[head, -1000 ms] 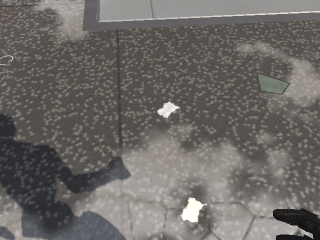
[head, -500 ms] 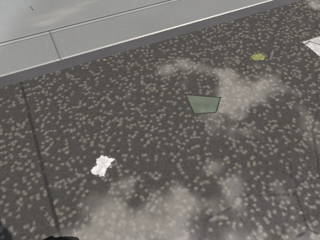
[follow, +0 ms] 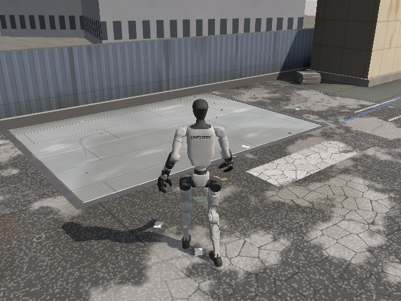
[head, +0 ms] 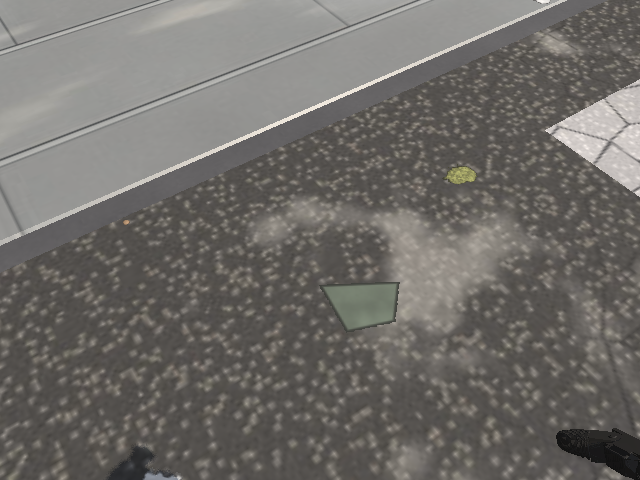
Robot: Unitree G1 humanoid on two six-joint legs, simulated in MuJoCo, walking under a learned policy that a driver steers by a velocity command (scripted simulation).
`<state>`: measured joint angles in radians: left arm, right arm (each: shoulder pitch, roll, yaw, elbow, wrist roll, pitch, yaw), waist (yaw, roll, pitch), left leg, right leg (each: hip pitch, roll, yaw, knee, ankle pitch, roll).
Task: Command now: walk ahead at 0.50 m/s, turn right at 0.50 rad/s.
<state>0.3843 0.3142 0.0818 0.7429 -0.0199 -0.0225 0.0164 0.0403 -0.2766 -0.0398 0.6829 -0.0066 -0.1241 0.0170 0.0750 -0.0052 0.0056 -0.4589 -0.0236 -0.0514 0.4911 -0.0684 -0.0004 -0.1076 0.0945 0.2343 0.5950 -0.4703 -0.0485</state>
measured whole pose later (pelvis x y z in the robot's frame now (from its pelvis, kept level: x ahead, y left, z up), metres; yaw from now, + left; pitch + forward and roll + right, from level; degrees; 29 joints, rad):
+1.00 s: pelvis +0.26 +0.00 +0.01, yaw -5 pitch -1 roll +0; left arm 0.17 0.24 0.05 0.91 0.01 0.01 0.02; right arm 0.20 -0.23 -0.01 0.99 -0.01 -0.01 -0.03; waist 0.00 0.00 0.03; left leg -0.17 0.02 -0.01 0.52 -0.32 -0.02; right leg -0.26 0.00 0.02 0.51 -0.22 0.01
